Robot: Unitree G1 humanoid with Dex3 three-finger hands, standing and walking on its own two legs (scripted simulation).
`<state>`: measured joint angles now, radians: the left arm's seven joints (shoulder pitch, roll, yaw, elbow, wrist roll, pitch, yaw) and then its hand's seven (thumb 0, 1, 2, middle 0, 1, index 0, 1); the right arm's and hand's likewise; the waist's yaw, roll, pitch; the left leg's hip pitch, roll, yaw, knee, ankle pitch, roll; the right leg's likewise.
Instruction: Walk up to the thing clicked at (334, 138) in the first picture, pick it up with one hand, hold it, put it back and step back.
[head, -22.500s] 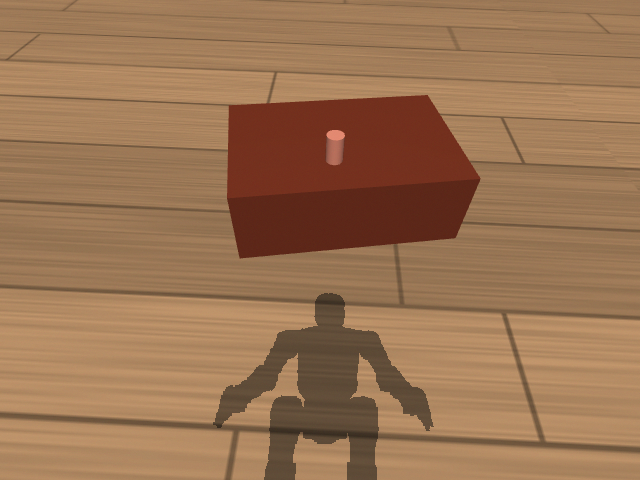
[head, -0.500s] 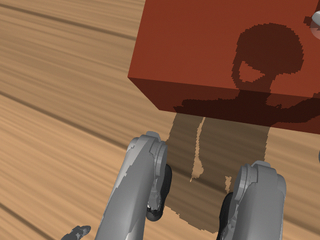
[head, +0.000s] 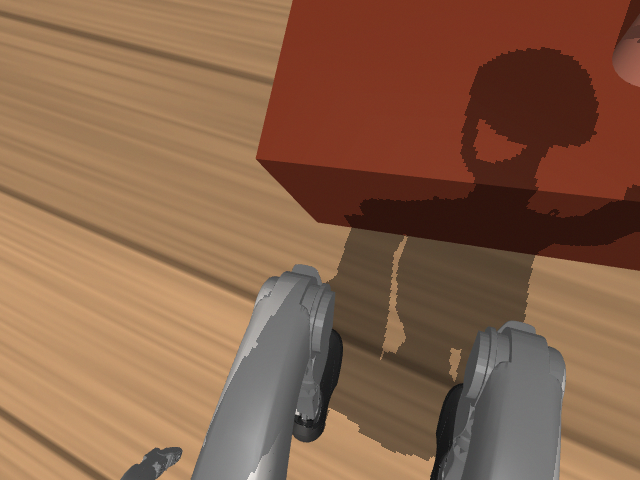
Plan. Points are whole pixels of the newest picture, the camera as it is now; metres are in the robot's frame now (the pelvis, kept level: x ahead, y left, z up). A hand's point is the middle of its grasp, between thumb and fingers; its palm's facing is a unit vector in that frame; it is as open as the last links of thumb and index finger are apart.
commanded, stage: withdraw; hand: right
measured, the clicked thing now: out of the picture +0.61 -0.21 +0.00
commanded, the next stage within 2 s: rise in 0.10 s
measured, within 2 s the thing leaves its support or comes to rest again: neither
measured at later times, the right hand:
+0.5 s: hand out of the picture +0.59 -0.34 +0.15, palm faces +0.36 +0.87 -0.33, open 16.9 cm
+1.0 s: hand out of the picture +0.43 -0.28 +0.22, palm faces +0.26 +0.91 -0.33, open 17.2 cm
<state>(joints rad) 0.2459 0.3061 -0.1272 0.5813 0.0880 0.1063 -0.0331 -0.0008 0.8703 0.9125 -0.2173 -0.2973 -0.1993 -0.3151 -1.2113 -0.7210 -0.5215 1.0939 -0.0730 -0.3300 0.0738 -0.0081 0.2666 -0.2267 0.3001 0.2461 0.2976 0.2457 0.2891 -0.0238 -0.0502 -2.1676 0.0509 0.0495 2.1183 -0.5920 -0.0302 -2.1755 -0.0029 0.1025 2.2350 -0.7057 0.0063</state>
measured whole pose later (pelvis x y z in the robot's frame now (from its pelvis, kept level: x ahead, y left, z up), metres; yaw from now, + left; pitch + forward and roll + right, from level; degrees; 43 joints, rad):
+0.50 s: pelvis +0.01 -0.01 +0.13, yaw +0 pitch +36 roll +6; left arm 0.27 0.28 -0.10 0.57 0.02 0.16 -0.06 0.00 0.88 0.91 -0.21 -0.31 -0.20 -0.31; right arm -1.18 -0.89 -0.50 1.17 -0.23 -0.08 0.03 -0.01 0.43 -0.09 0.07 0.07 0.08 0.07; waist 0.23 -0.02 -0.09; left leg -1.80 0.02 0.04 1.71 -0.54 -0.04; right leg -1.80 -0.05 0.07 1.83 -0.66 -0.01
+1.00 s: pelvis +0.07 +0.00 +0.30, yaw -3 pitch +20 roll +4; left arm 0.28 0.24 -0.03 0.61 -0.03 0.10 0.07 0.00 0.90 0.90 -0.20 -0.29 -0.20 -0.30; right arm -0.40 -0.41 -0.26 0.85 -0.03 0.00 -0.12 -0.01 0.51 -0.08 0.06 0.06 0.07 0.06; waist 0.11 0.00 -0.12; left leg -0.97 0.00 0.06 1.05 -0.43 -0.02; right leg -0.98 -0.06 0.05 1.15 -0.53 0.01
